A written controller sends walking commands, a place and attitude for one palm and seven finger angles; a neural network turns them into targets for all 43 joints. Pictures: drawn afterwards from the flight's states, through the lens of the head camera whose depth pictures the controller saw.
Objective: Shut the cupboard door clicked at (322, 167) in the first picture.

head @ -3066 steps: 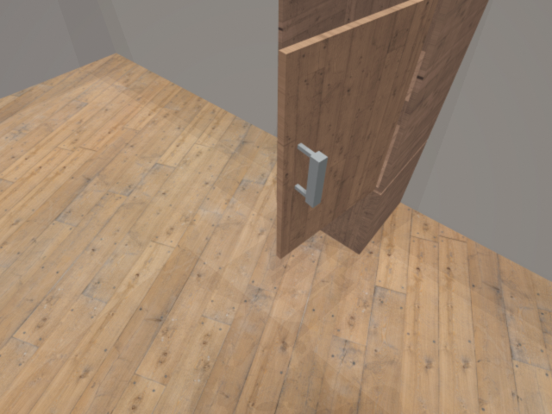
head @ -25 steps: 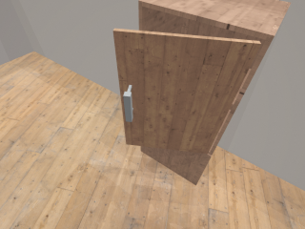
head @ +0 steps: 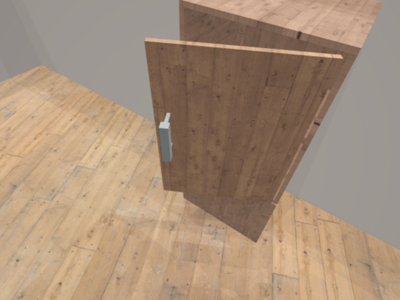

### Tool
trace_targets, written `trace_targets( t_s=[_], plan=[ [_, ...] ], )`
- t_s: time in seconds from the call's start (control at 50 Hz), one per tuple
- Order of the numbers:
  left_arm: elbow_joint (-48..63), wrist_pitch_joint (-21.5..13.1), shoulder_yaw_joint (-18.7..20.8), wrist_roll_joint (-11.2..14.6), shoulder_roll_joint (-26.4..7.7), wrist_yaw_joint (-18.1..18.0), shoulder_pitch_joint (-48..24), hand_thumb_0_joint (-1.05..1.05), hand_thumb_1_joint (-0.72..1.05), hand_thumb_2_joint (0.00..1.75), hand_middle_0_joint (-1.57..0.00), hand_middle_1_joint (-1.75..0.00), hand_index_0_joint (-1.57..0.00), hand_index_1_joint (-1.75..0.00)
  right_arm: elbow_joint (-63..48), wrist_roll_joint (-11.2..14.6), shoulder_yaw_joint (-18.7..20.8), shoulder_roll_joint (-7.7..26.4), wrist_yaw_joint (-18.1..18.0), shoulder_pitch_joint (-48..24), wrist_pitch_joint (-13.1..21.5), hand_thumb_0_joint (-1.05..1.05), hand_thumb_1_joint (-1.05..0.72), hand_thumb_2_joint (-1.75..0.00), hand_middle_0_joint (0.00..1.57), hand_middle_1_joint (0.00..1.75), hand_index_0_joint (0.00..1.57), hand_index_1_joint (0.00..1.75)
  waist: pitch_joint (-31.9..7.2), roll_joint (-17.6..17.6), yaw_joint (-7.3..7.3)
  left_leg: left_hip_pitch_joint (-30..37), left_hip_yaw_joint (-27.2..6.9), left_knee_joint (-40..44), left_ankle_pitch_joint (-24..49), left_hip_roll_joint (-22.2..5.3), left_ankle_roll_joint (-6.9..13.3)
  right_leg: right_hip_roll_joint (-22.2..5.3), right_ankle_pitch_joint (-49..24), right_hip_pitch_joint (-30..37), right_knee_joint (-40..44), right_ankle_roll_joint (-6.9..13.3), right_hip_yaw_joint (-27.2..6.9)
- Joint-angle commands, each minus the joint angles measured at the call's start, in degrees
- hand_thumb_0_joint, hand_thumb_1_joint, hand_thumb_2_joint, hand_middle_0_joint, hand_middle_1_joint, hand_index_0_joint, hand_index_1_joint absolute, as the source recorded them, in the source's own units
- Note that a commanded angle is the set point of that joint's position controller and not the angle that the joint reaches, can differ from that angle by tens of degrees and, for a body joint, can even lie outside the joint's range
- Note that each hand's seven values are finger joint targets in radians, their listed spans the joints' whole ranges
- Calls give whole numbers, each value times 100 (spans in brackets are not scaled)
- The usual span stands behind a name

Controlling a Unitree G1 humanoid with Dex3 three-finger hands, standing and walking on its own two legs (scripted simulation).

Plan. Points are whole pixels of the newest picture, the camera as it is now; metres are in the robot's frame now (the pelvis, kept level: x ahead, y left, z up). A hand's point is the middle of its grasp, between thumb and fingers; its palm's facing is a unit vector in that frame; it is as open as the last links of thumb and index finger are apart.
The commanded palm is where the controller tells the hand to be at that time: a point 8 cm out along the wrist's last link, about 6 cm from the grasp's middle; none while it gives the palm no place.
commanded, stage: look again from close up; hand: left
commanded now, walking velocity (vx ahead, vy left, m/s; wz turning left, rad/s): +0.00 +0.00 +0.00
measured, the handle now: (167, 137) +0.54 +0.13 -0.02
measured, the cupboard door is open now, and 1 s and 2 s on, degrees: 28 28 28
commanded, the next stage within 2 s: shuffle to correct the standing spot in 0.12 s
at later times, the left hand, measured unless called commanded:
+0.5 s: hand out of the picture +0.02 +0.17 -0.18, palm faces -0.03 -0.98 -0.20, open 7.4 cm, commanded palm none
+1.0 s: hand out of the picture +0.07 +0.14 -0.19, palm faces +0.00 -0.98 -0.18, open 7.3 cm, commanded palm none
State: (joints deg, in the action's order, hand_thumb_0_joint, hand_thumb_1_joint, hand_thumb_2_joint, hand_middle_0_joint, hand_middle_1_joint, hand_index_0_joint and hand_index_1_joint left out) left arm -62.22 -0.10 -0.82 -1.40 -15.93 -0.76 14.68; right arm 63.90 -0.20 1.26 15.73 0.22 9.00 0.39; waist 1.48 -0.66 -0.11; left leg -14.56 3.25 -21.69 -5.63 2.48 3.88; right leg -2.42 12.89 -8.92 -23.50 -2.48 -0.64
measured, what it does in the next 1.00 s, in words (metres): shifts its weight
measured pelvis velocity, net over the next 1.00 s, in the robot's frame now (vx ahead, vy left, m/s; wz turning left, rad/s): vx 0.06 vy -0.02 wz -0.03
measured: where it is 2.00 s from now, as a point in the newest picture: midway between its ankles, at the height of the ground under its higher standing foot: outside the picture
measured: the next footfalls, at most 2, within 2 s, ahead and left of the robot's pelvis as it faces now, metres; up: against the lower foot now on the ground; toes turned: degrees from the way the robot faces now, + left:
none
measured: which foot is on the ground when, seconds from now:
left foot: down 0.00-1.00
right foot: down 0.00-1.00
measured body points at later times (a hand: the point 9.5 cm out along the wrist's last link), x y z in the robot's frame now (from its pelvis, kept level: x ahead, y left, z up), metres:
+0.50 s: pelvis +0.03 -0.02 +0.00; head +0.03 -0.01 +0.45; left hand +0.03 +0.22 -0.16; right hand +0.05 -0.26 -0.16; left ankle +0.07 +0.07 -0.74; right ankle +0.00 -0.15 -0.74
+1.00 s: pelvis +0.06 -0.02 -0.01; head +0.09 -0.01 +0.44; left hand +0.07 +0.20 -0.17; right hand +0.08 -0.25 -0.16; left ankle +0.07 +0.07 -0.74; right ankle +0.00 -0.15 -0.74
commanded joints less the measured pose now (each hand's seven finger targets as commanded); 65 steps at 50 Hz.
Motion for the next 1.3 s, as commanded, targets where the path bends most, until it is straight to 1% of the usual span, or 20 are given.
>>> trace_targets(
  t_s=[0.0, 0.2, 0.26, 0.34, 0.42, 0.54, 0.58, 0.62, 0.68, 0.72, 0.78, 0.88, 0.98, 1.0, 1.02, 1.04, 1.06, 1.08, 1.22, 1.28],
  plan=[
    [239, -133, 206, -4, -999, -78, 60, 0, 90, 90, -20, -30, -20, -30, -326, -4, 218, 1105, -53, -121, 128, 0, -90, -90, 20, 30, 20, 30, -27, -3, -12, 428, -1053, 653, -874, -897, -174, -421, 134, -406, 583, 371, -465],
    [272, -130, 216, 11, -1102, -66, -138, 0, 90, 90, -20, -30, -20, -30, -293, -6, 182, 1182, -47, -241, 131, 0, -90, -90, 20, 30, 20, 30, -51, 130, -5, 492, -1048, 698, -699, -903, -198, -442, 67, -250, 671, 355, -434],
    [47, -25, 57, 29, -384, -81, 276, 0, 90, 90, -20, -30, -20, -30, -112, -44, 12, 487, -36, 91, 32, 0, -90, -90, 20, 30, 20, 30, -56, 104, -7, 467, -1035, 815, -1508, -921, -294, -334, 470, -274, 593, 236, -285],
    [17, 32, 82, -4, -311, -47, 521, 0, 90, 90, -20, -30, -20, -30, -114, -72, 58, 549, -48, 196, -27, 0, -90, -90, 20, 30, 20, 30, 307, 218, 14, 150, -1154, 914, -2490, -1015, -213, -163, 986, -546, 249, 282, -190],
    [15, 7, 118, -8, -176, -17, 779, 0, 90, 90, -20, -30, -20, -30, -125, -65, 116, 500, -76, 377, 1, 0, -90, -90, 20, 30, 20, 30, 420, 222, 34, -21, -1210, 799, -2607, -1128, -84, -102, 945, -597, 30, 337, -127],
    [-61, -73, 191, 34, -21, -38, 1140, 0, 90, 90, -20, -30, -20, -30, -126, -44, 120, 37, -137, 602, 96, 0, -90, -90, 20, 30, 20, 30, 403, -372, 21, -144, -468, -523, -1287, -755, -162, -338, 715, -434, 375, 593, -699],
    [-112, -81, 250, 41, -28, -66, 1325, 0, 90, 90, -20, -30, -20, -30, -144, -50, 97, -150, -155, 623, 130, 0, -90, -90, 20, 30, 20, 30, 364, -706, 50, -483, -46, -1174, -967, -563, -224, -537, 219, -99, 435, 766, -938],
    [-131, -98, 265, 54, 60, -110, 1356, 0, 90, 90, -20, -30, -20, -30, -145, -45, 52, -342, -181, 622, 145, 0, -90, -90, 20, 30, 20, 30, 427, -581, 22, -508, 93, -1374, -751, -504, -305, -718, -771, -64, 347, 887, -1071],
    [-155, -112, 214, 58, 298, -186, 1334, 0, 90, 90, -20, -30, -20, -30, 52, 2, 11, -396, -259, 921, 149, 0, -90, -90, 20, 30, 20, 30, 249, 18, -76, 362, -171, -899, 958, -745, -272, -379, -2669, -173, -227, 564, -482],
    [-167, -96, 193, 77, 365, -252, 1373, 0, 90, 90, -20, -30, -20, -30, 169, 23, 28, -316, -339, 1135, 160, 0, -90, -90, 20, 30, 20, 30, -60, 448, -46, 858, -356, -870, 2800, -918, -171, -283, -2753, -18, -329, 352, -297],
    [-80, -47, 225, 72, 309, -311, 1364, 0, 90, 90, -20, -30, -20, -30, 64, 54, 90, -274, -396, 1114, 98, 0, -90, -90, 20, 30, 20, 30, -62, 212, -32, 983, -351, -895, 3350, -929, -167, -332, -3133, -22, -360, 293, -245],
    [238, 11, 302, 47, 288, -308, 1094, 0, 90, 90, -20, -30, -20, -30, -183, 18, 229, -161, -380, 985, 4, 0, -90, -90, 20, 30, 20, 30, -307, 62, -34, 1053, -418, -852, 3010, -993, -117, -357, -2766, -151, -527, 292, -237],
    [366, 42, 284, 30, 244, -269, 823, 0, 90, 90, -20, -30, -20, -30, -321, -8, 213, -193, -304, 712, -11, 0, -90, -90, 20, 30, 20, 30, -337, 127, 37, 696, -538, -598, 1839, -946, -116, -371, -1966, -39, -305, 331, -342],
    [433, -91, 280, -23, -9, -429, 941, 0, 90, 90, -20, -30, -20, -30, -870, 55, 210, 133, -240, 383, 81, 0, -90, -90, 20, 30, 20, 30, -343, 237, 41, 954, -405, -1607, 2908, -1043, -217, -406, -3007, -627, -240, 258, -483],
    [716, -115, 281, 22, -100, -376, 587, 0, 90, 90, -20, -30, -20, -30, -906, -3, 187, -29, -166, 720, 45, 0, -90, -90, 20, 30, 20, 30, -503, 167, -135, 344, -518, -1242, 826, -925, -184, -427, -1336, -282, -324, 486, -446],
    [831, -76, 245, 21, 0, -333, 374, 0, 90, 90, -20, -30, -20, -30, -986, -40, 168, 2, -144, 676, 15, 0, -90, -90, 20, 30, 20, 30, -398, 436, -134, 174, -632, -865, 107, -934, -141, -215, -138, -482, -442, 563, -408],
    [885, -111, 224, 14, 43, -298, 363, 0, 90, 90, -20, -30, -20, -30, -1073, -84, 138, -25, -135, 546, 48, 0, -90, -90, 20, 30, 20, 30, -264, 729, -22, 36, -710, -725, 197, -925, -78, -130, -114, -476, -415, 568, -343],
    [870, -121, 210, 30, -19, -270, 399, 0, 90, 90, -20, -30, -20, -30, -1149, -78, 121, -5, -132, 502, 55, 0, -90, -90, 20, 30, 20, 30, -210, 726, -16, 27, -802, -619, 183, -899, -46, -86, -14, -528, -435, 572, -345],
    [964, -58, 156, 14, -262, -149, 129, 0, 90, 90, -20, -30, -20, -30, -1300, -88, 127, 315, -69, 406, 43, 0, -90, -90, 20, 30, 20, 30, 434, -30, -10, -434, -965, 235, -2082, -815, -49, -34, 1359, -956, -141, 522, -425],
    [982, -73, 174, 4, -385, -124, 166, 0, 90, 90, -20, -30, -20, -30, -1259, -103, 138, 409, -54, 429, 58, 0, -90, -90, 20, 30, 20, 30, 345, -23, 8, -384, -964, 353, -2163, -805, -43, -52, 1427, -983, -99, 527, -465]
  ],
)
